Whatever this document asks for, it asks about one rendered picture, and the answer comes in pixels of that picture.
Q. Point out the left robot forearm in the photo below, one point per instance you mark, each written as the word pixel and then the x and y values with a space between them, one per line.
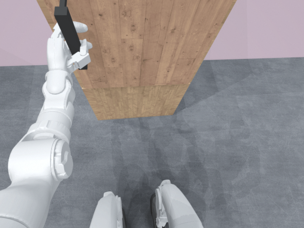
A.
pixel 56 116

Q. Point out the cupboard door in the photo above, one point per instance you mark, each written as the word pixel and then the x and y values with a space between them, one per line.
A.
pixel 144 42

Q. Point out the robot right thigh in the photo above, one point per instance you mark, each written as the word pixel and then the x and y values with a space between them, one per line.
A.
pixel 180 213

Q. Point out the robot right foot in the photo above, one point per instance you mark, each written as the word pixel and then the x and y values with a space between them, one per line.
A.
pixel 153 210

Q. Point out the handle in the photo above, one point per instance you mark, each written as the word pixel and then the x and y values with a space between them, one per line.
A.
pixel 67 27

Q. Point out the robot left upper arm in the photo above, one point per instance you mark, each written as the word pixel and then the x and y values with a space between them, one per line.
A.
pixel 36 169

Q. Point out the robot left hand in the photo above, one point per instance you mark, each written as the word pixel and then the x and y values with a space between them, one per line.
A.
pixel 58 52

